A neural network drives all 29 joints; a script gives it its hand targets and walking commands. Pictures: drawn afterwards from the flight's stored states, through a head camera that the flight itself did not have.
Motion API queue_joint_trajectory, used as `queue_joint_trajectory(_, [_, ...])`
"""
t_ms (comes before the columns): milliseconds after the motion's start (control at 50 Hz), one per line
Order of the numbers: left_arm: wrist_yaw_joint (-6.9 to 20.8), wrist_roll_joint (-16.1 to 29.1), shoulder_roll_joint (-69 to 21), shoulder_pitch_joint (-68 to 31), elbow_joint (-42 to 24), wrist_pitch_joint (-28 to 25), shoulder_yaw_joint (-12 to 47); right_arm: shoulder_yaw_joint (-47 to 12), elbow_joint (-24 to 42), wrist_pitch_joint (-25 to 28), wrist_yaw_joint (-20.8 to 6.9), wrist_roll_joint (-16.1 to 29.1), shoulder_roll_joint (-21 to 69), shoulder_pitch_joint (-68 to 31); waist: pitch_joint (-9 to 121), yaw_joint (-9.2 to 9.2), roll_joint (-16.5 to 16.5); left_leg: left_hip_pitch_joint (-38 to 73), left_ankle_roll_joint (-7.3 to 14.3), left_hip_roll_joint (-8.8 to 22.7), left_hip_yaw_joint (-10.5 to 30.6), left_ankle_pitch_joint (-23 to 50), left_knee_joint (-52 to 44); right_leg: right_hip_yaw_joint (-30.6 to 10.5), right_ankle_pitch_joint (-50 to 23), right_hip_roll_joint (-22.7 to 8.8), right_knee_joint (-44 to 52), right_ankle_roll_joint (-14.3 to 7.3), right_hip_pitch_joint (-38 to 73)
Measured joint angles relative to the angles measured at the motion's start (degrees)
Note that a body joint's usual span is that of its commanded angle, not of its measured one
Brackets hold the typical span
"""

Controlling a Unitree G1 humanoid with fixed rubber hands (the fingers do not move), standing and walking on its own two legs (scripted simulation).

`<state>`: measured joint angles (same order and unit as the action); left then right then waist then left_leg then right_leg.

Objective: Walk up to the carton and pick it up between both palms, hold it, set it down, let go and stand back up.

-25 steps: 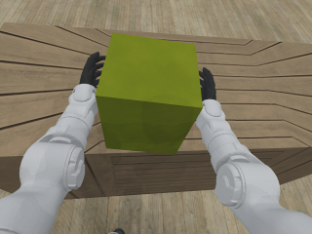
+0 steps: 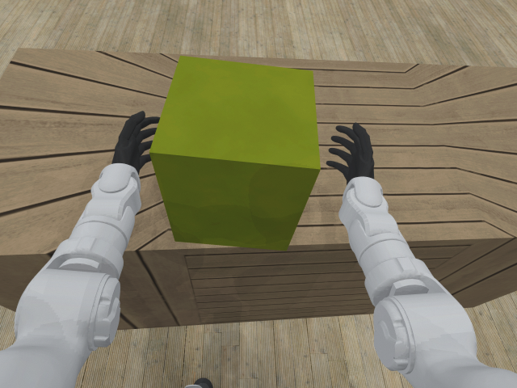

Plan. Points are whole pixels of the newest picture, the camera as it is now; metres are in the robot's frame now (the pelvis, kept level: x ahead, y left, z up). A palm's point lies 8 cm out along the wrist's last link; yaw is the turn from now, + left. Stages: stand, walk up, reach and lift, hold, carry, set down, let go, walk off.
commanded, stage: set down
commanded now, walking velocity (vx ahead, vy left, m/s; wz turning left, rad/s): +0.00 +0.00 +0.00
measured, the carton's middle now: (238, 162) +0.48 +0.04 +0.03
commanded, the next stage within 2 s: none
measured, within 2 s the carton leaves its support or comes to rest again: neither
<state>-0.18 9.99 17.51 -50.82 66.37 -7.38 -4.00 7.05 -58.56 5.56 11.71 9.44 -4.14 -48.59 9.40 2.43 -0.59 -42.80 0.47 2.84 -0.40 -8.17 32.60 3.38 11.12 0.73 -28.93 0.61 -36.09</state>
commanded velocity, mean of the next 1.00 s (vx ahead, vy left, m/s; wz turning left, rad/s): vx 0.00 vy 0.00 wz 0.00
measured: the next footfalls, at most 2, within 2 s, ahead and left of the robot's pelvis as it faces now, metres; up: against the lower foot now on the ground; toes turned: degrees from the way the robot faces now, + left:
none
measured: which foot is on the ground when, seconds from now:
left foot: down 0.00-1.00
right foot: down 0.00-1.00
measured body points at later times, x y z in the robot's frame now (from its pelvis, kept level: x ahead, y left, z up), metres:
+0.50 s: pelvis +0.00 -0.01 +0.01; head +0.03 +0.02 +0.46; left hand +0.38 +0.23 +0.05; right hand +0.36 -0.16 +0.06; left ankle +0.06 +0.11 -0.72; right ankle +0.01 -0.13 -0.72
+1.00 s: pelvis +0.01 +0.00 +0.01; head +0.04 +0.03 +0.46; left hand +0.31 +0.24 +0.03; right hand +0.30 -0.16 +0.03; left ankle +0.06 +0.11 -0.72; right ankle +0.01 -0.13 -0.72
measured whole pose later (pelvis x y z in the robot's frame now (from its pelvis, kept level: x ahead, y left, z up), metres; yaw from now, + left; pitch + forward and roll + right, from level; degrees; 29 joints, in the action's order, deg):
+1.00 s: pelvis +0.01 +0.00 +0.01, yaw -1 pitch +0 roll -2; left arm 5.1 12.8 19.4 -6.1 20.6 2.3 -1.7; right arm -2.6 -19.8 6.3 12.0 9.8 -0.8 -1.0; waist -2.3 -1.7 -2.3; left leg -18.1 -0.1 2.6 -1.5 -10.6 28.6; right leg 1.0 12.7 1.0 -24.5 0.3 -11.9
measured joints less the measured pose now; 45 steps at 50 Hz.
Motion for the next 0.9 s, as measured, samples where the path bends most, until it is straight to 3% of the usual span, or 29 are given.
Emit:
queue_joint_trajectory(180, [2.12, 2.81, 1.86, 7.05, -4.87, -0.06, 1.21, -4.67, 6.9, -0.92, 0.61, 2.72, -0.53, 7.9, -1.11, 0.39, 0.02, 3.75, -0.31, -0.15, 0.29, -0.02, -0.54, 0.06, 0.59, -0.02, -0.38, -0.38, 3.37])
queue_joint_trajectory(400, [3.48, 3.88, 2.41, 18.16, -16.32, 2.86, 2.04, -8.4, 16.88, -1.71, 1.38, 4.36, 0.02, 19.86, -3.7, -0.16, -0.64, 10.77, -0.57, 0.17, 0.0, -0.74, -1.44, -0.6, 0.62, 0.45, 1.36, -0.58, 10.51])
queue_joint_trajectory(660, [4.14, 5.11, 3.22, 29.07, -26.93, 6.24, 3.16, -8.42, 26.41, -3.03, 0.77, 1.24, 1.92, 31.75, -6.9, -1.98, -1.36, 16.77, -0.56, 0.0, -0.34, -1.41, -2.22, -1.23, 1.06, 0.4, 2.25, -0.53, 16.38])
queue_joint_trajectory(900, [5.1, 3.8, 2.52, 38.58, -38.92, 8.44, 2.71, -9.18, 34.33, -0.28, 0.76, -0.1, 3.5, 41.31, -9.66, -3.11, -1.53, 21.05, -0.55, -0.14, -0.63, -2.21, -2.85, -1.81, 1.41, 0.35, 3.43, -0.34, 20.77])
